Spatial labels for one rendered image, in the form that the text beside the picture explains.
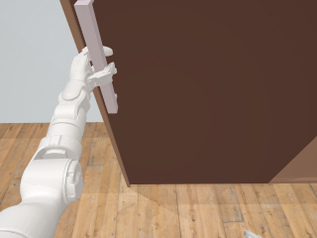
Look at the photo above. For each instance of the wardrobe door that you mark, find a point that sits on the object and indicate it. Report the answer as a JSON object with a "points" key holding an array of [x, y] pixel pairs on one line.
{"points": [[210, 91], [304, 165]]}

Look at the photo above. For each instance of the robot left hand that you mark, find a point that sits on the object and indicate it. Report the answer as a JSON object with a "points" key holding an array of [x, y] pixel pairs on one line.
{"points": [[82, 70]]}

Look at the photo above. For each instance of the handle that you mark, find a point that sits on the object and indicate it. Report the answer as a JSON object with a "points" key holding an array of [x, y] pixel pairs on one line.
{"points": [[88, 24]]}

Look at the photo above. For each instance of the robot left forearm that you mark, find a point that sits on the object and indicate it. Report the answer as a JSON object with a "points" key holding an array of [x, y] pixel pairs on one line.
{"points": [[64, 136]]}

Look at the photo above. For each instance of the left robot upper arm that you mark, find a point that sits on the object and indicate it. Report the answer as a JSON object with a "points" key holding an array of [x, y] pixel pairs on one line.
{"points": [[48, 187]]}

